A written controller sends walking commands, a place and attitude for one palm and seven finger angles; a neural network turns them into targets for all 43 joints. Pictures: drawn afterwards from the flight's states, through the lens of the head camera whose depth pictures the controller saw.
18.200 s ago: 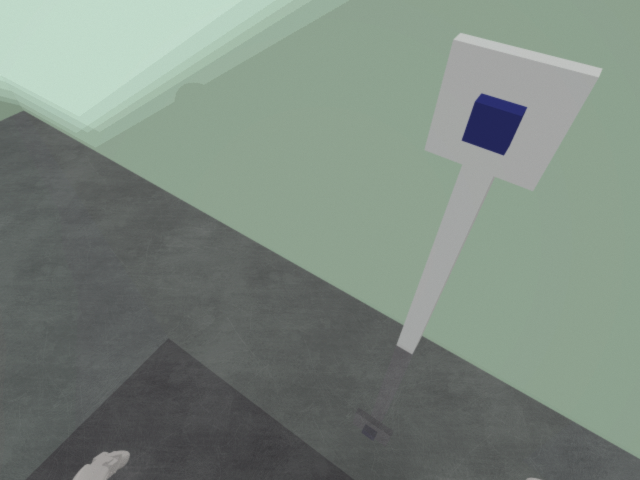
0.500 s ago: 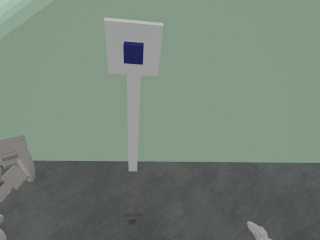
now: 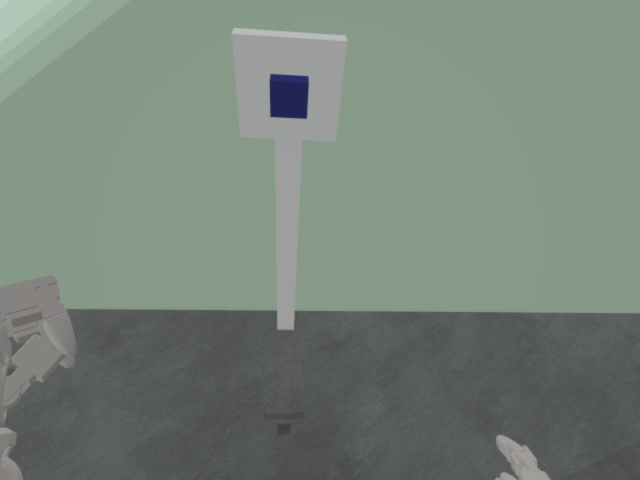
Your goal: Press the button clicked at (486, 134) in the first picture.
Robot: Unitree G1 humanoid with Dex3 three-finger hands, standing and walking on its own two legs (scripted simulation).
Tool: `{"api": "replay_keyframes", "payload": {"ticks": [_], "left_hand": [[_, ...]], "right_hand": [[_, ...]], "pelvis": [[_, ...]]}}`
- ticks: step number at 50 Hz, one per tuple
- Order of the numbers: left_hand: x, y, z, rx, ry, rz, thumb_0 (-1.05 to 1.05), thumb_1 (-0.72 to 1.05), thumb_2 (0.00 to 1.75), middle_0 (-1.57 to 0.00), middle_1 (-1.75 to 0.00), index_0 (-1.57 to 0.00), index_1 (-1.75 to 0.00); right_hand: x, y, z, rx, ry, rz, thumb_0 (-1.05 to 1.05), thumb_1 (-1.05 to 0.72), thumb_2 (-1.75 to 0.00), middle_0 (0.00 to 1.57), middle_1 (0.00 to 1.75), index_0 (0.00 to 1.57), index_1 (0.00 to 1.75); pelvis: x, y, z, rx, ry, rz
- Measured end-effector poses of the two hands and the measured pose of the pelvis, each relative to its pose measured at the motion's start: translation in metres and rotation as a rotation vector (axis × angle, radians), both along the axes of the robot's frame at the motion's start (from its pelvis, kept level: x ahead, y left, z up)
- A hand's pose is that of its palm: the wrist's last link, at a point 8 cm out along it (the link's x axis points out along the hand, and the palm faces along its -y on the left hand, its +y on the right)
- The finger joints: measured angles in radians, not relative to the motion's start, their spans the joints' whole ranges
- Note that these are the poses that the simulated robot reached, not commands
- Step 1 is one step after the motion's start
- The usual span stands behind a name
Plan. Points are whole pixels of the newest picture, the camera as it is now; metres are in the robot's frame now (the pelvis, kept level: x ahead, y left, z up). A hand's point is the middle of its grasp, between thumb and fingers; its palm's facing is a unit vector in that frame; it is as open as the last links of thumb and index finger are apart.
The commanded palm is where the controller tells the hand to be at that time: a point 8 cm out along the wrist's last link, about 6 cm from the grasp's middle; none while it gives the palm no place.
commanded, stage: stop stepping back and stand still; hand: left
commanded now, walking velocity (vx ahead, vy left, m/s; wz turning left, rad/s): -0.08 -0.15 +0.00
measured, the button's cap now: (289, 96) +0.73 +0.11 +0.14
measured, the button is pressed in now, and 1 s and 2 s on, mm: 0 0 0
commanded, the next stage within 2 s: let the arm hang, fingers relaxed in 0.18 s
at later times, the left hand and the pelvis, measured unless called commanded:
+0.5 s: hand out of the picture +0.15 +0.19 -0.13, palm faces +0.04 -0.96 -0.27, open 3.0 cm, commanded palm none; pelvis +0.02 -0.01 -0.01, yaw +3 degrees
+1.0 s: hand out of the picture -0.02 +0.16 -0.16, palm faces +0.06 -0.98 -0.19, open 6.7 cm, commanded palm none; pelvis +0.02 +0.00 +0.02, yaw +1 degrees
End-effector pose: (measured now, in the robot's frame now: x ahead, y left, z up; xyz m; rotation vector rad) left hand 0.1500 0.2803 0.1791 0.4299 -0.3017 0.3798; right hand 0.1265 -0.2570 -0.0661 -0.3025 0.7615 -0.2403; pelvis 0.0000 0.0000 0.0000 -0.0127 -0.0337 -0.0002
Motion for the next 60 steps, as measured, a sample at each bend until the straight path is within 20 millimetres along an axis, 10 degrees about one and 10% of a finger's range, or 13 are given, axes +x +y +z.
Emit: {"api": "replay_keyframes", "payload": {"ticks": [7, 15, 21, 27, 41, 60], "left_hand": [[0.011, -0.008, 0.025, 0.131, 0.025, -0.06, 0.01, 0.89, 0.89, -1.3, -1.5, -1.31, -1.5], [0.02, -0.019, 0.005, 0.127, 0.169, -0.033, 0.01, 0.89, 0.89, -1.3, -1.5, -1.31, -1.5], [0.031, -0.007, -0.176, -0.17, 0.812, 0.05, 0.0, 0.9, 0.9, -1.24, -1.44, -1.25, -1.45], [-0.044, -0.056, -0.303, -0.446, 1.348, 0.075, 0.01, 0.9, 0.89, -1.08, -1.3, -1.08, -1.29], [-0.17, -0.05, -0.305, -0.538, 1.709, 0.25, 0.01, 0.9, 0.89, -0.6, -0.77, -0.6, -0.76], [-0.151, -0.083, -0.313, -0.584, 1.666, 0.169, 0.01, 0.91, 0.89, -0.21, -0.31, -0.21, -0.32]], "right_hand": [[0.018, 0.031, 0.006, 0.118, -0.045, 0.05, 0.01, -0.91, -0.9, 0.2, 0.3, 0.2, 0.3], [0.04, 0.032, -0.014, 0.192, -0.005, 0.098, 0.01, -0.9, -0.9, 0.2, 0.3, 0.21, 0.3], [0.035, 0.003, -0.053, 0.16, 0.157, 0.084, 0.0, -0.91, -0.9, 0.2, 0.3, 0.21, 0.3], [-0.015, -0.007, -0.052, 0.091, 0.345, 0.015, 0.0, -0.91, -0.9, 0.2, 0.3, 0.2, 0.3], [-0.109, 0.033, -0.066, 0.201, 0.658, -0.061, 0.0, -0.91, -0.9, 0.2, 0.3, 0.2, 0.3], [-0.141, 0.063, -0.072, 0.274, 0.688, -0.115, 0.0, -0.91, -0.9, 0.2, 0.3, 0.2, 0.3]], "pelvis": [[0.006, -0.005, 0.009, 0.005, 0.018, 0.002], [0.017, -0.014, 0.008, -0.007, 0.045, 0.01], [0.019, -0.007, -0.006, -0.005, 0.046, 0.048], [0.02, -0.009, -0.003, 0.008, 0.021, 0.051], [0.023, -0.006, 0.014, 0.001, 0.007, 0.035], [0.021, -0.001, 0.015, 0.011, -0.002, 0.015]]}}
